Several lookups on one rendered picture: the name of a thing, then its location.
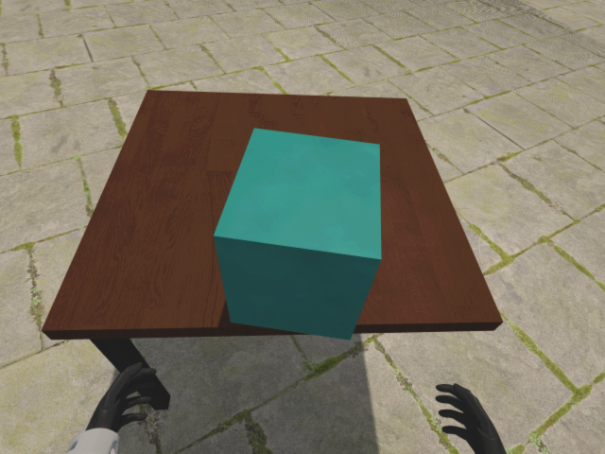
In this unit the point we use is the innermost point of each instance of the robot left hand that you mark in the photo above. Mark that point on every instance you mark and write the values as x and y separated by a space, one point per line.
108 413

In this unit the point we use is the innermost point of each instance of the robot right hand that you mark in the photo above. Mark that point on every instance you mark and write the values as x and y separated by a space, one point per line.
480 434

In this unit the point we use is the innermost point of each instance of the table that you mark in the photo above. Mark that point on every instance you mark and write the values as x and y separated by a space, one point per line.
146 266

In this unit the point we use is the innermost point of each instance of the left robot forearm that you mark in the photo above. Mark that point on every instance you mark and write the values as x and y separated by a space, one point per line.
95 441

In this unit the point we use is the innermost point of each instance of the carton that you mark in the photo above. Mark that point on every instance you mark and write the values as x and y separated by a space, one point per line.
298 242

